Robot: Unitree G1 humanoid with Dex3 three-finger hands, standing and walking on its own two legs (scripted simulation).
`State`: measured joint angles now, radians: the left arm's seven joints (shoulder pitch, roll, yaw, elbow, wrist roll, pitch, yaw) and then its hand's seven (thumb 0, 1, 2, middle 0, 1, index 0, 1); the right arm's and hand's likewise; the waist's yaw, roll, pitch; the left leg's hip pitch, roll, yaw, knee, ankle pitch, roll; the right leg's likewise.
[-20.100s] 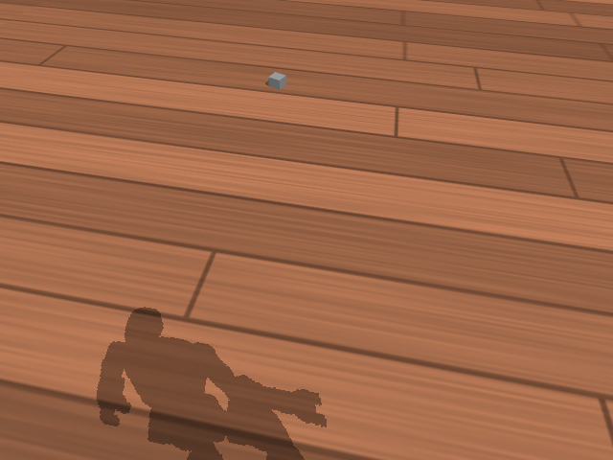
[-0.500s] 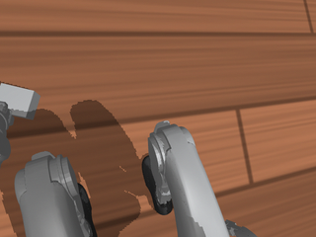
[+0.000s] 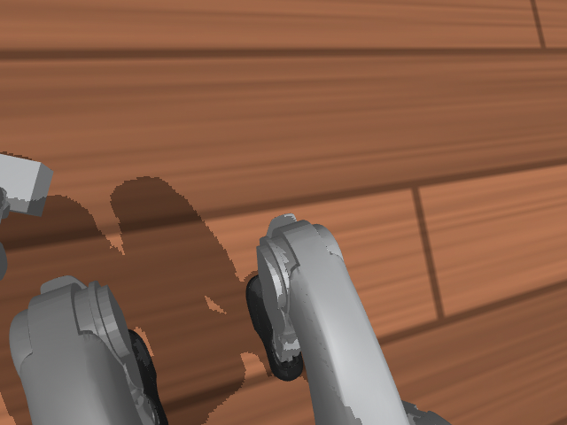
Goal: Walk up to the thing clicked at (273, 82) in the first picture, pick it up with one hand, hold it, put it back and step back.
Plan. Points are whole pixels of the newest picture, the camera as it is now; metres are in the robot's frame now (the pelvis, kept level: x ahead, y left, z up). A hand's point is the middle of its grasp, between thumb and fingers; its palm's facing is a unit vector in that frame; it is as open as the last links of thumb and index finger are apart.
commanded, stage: rise first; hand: left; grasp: from above
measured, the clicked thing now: (11, 184) +0.48 +0.27 -0.30
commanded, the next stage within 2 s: approach in 0.98 s
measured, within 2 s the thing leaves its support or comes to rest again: neither
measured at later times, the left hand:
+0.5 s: hand out of the picture +0.44 +0.30 -0.20, palm faces -0.09 -0.43 -0.90, open 13.9 cm
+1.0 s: hand out of the picture +0.44 +0.31 -0.20, palm faces -0.10 -0.43 -0.90, open 13.9 cm
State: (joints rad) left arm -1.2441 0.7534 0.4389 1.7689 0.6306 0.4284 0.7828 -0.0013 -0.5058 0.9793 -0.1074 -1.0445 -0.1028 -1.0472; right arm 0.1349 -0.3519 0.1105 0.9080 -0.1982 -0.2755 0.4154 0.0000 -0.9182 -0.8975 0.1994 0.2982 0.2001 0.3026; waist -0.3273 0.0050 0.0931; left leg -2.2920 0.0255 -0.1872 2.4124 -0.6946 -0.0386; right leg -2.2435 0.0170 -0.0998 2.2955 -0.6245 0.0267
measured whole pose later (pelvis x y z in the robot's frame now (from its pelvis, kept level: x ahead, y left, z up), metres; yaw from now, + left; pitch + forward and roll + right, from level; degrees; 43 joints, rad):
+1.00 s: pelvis +0.00 +0.00 +0.00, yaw -1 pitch +31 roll -10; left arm -1.24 0.82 0.43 1.77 0.63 0.42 0.78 0.00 -0.49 0.96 -0.12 -1.03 -0.11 -1.03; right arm 0.13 -0.36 0.16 0.89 -0.19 -0.31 0.43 0.00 -0.92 -0.90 0.20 0.30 0.20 0.30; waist -0.35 -0.03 0.13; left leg -2.29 0.02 -0.21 2.43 -0.70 -0.04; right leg -2.23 0.02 -0.12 2.29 -0.62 0.03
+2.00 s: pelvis +0.00 +0.00 +0.00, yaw -2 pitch +30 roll -11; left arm -1.31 0.85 0.34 1.75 0.56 0.45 0.81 0.00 -0.54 1.04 -0.13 -0.99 -0.10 -1.02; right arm 0.13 -0.36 0.21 0.86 -0.21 -0.32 0.45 0.00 -0.92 -0.89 0.20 0.30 0.20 0.30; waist -0.39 -0.07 0.19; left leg -2.28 0.02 -0.23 2.44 -0.70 -0.04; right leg -2.20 0.02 -0.14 2.28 -0.62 0.03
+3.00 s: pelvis +0.01 +0.01 -0.02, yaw -4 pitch +26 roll -14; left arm -1.30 0.93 0.31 1.82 0.47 0.37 0.88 0.00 -0.45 1.04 -0.16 -0.99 -0.13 -1.02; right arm 0.08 -0.43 0.33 0.68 -0.23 -0.31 0.48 0.00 -0.91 -0.90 0.20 0.30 0.20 0.30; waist -0.46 -0.12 0.30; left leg -2.28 0.00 -0.29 2.55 -0.75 -0.04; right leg -2.18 0.02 -0.18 2.36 -0.66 0.05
